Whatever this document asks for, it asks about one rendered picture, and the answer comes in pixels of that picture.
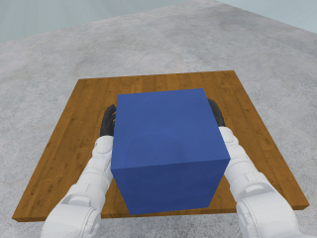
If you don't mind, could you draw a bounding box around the robot left upper arm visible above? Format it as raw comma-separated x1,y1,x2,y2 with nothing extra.
42,203,101,238

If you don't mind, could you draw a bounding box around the robot right upper arm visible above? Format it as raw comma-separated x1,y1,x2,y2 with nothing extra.
236,191,317,238

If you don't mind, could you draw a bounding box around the left robot forearm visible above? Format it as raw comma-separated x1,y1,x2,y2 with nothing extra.
40,135,114,238

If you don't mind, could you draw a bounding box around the table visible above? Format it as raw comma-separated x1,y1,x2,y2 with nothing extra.
12,70,310,223

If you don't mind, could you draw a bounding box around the carton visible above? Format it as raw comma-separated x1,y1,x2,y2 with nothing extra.
110,88,231,215

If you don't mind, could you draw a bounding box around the right robot hand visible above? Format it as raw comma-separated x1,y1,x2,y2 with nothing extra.
207,98,226,127

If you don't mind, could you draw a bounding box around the right robot forearm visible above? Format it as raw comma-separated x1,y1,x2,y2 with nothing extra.
219,126,299,230

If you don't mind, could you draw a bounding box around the left robot hand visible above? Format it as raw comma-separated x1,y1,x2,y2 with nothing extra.
99,104,117,137

